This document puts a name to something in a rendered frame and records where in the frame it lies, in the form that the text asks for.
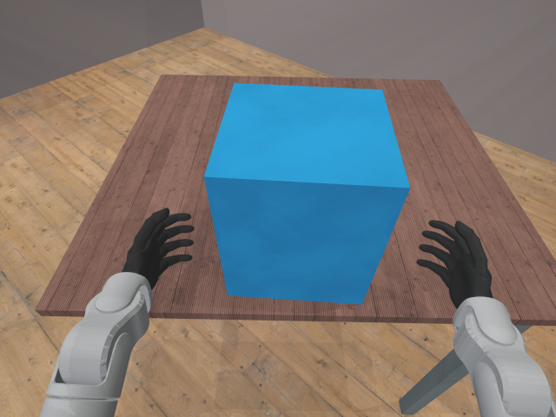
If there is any table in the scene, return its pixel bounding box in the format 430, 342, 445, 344
35, 75, 556, 414

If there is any right robot forearm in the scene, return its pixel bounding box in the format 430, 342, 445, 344
453, 296, 556, 417

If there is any carton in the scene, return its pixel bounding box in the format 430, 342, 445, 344
204, 83, 410, 304

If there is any left robot forearm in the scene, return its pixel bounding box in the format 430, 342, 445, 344
40, 272, 153, 417

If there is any robot right hand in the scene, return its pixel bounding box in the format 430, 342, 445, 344
417, 220, 493, 309

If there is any robot left hand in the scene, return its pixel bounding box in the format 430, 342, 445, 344
122, 208, 194, 290

